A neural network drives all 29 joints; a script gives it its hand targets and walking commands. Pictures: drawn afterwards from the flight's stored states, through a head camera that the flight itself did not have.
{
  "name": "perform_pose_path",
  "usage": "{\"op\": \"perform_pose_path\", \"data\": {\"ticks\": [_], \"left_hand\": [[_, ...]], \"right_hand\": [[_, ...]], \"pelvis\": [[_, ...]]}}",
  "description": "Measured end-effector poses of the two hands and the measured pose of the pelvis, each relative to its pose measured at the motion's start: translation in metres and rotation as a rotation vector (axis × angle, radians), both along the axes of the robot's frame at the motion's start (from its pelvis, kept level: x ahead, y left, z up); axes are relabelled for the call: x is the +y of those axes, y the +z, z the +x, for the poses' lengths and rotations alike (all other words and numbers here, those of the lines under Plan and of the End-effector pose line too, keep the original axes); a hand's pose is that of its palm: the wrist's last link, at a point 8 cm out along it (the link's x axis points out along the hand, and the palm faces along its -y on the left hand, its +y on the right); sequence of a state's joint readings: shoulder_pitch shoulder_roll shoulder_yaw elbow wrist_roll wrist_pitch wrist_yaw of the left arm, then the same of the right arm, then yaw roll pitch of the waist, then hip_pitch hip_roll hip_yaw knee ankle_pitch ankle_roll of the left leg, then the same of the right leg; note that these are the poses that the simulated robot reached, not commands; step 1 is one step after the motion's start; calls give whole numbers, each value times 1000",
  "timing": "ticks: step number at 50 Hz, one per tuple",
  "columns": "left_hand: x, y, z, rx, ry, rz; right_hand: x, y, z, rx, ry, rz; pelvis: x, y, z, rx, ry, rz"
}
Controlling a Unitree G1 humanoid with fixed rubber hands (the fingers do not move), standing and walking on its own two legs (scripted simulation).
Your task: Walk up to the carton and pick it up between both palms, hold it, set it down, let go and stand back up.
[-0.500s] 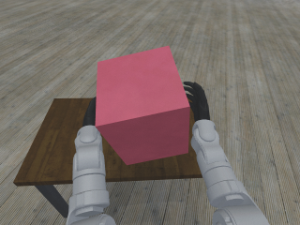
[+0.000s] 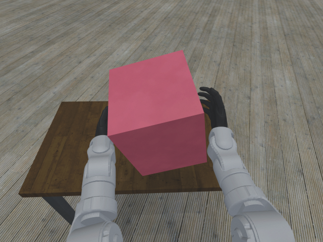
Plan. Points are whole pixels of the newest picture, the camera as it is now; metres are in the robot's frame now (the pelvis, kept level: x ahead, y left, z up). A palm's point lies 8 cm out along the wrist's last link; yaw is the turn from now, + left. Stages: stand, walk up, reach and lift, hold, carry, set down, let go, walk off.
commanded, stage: set down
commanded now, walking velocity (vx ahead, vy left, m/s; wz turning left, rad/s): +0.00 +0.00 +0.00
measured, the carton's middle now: (160, 118) +0.43 +0.02 +0.08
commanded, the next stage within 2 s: none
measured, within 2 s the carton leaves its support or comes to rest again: neither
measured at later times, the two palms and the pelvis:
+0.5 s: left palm (107, 146) +0.37 +0.17 +0.03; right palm (209, 124) +0.39 -0.11 +0.09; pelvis +0.00 +0.00 +0.00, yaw -2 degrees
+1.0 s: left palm (106, 150) +0.38 +0.17 +0.00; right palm (201, 124) +0.42 -0.10 +0.07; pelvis +0.01 +0.01 +0.00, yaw -2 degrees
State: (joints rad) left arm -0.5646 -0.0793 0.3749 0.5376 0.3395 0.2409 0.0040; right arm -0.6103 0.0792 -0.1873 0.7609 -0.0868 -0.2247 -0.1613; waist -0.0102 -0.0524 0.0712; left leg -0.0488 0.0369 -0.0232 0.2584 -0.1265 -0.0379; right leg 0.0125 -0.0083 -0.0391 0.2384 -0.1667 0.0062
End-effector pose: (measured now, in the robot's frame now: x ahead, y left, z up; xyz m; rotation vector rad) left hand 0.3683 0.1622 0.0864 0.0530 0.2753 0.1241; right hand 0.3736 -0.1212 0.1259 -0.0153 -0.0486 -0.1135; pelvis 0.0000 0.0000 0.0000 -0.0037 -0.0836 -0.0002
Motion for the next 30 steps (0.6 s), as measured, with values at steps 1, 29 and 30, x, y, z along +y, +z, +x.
{"op": "perform_pose_path", "data": {"ticks": [1, 29, 30], "left_hand": [[0, -2, 0, 4, 0, -1], [7, -61, 3, 67, 57, -59], [8, -63, 3, 67, 61, -61]], "right_hand": [[1, -1, 0, 4, 0, -2], [14, -37, 24, 94, 49, -68], [15, -38, 25, 95, 53, -68]], "pelvis": [[0, 0, 0, 1, 0, 0], [1, 0, -1, 163, -29, -2], [1, -1, 0, 169, -28, -3]]}}
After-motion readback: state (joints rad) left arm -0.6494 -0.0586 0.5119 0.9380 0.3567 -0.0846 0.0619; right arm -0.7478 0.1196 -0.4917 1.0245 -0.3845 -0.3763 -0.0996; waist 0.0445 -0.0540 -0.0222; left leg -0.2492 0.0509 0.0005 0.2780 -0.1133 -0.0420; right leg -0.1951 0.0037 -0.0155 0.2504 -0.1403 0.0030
